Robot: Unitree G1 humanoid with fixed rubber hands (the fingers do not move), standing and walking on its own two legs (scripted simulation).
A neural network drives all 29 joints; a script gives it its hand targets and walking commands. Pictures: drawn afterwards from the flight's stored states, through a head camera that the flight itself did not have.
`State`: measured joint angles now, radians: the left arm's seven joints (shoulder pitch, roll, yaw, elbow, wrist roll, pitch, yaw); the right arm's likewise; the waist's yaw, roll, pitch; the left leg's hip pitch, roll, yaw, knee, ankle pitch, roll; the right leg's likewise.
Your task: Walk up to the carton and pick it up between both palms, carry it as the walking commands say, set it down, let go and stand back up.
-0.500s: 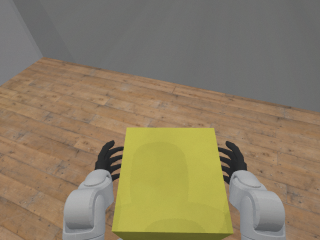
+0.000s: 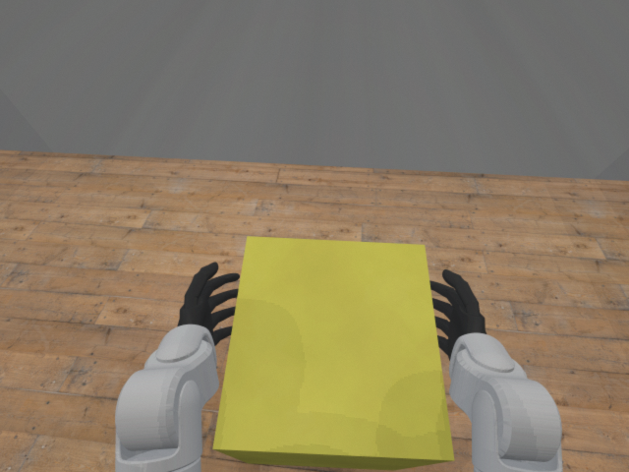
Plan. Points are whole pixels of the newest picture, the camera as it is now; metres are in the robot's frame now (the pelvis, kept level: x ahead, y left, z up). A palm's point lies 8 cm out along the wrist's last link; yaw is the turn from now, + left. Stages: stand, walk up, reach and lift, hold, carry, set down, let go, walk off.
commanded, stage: carry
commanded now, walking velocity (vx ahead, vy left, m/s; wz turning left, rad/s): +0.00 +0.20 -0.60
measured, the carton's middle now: (327, 365) +0.25 +0.01 +0.02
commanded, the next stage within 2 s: hold in 1.74 s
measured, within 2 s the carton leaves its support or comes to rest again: neither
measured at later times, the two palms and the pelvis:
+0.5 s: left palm (104, 365) +0.21 +0.24 +0.10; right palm (385, 388) +0.19 -0.05 +0.10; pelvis -0.03 +0.11 +0.01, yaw -7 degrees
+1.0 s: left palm (106, 371) +0.20 +0.23 +0.10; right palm (397, 412) +0.16 -0.06 +0.10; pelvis -0.06 +0.12 +0.01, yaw -7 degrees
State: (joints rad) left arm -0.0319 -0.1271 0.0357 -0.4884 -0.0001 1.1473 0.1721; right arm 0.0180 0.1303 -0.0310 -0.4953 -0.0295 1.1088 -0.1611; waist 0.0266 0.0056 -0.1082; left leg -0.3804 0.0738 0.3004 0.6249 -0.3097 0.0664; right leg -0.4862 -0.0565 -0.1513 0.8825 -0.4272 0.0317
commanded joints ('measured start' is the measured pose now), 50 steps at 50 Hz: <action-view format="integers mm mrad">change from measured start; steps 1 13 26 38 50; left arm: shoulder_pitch -249 -345 -488 -394 -445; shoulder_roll -773 -837 -856 -839 -848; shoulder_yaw -589 -604 -695 -581 -619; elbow -65 -200 -119 -19 -72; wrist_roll -225 -215 -277 -206 -228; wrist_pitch -6 -48 10 14 2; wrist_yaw -138 -131 -142 -136 -132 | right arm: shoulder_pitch -342 -438 -409 -505 -460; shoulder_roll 776 868 778 782 809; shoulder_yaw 598 660 506 584 571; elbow -94 -140 -59 -102 -57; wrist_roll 221 307 198 243 241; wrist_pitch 10 13 30 57 50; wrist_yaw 90 139 121 127 132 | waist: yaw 14 -16 -12 -11 -18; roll -14 -145 183 -33 -9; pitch -278 -227 -150 -130 -215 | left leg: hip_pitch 94 -34 111 3 93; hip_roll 183 -13 166 117 79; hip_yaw -134 -182 -290 -338 -284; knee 53 174 -221 -289 -186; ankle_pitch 314 -43 219 -148 48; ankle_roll -2 -133 -61 -60 -62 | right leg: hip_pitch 305 188 134 166 144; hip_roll -56 -199 -44 -78 -113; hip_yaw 77 187 57 109 155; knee -489 -491 -361 -433 -460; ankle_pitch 257 236 154 74 187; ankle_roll -47 -121 20 -7 -28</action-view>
